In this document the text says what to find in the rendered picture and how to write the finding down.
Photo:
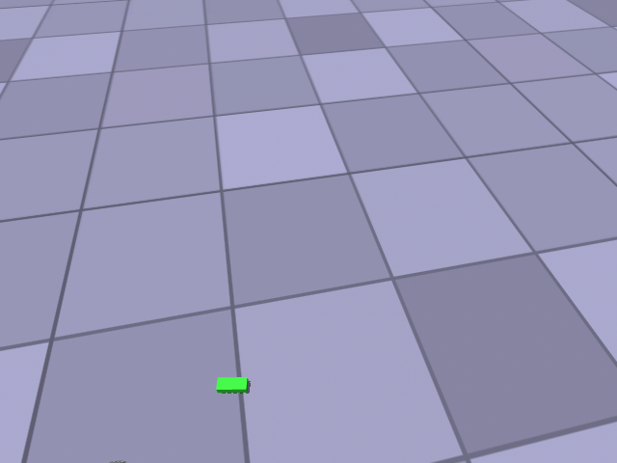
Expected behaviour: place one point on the small box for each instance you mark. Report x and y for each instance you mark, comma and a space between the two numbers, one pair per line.
232, 385

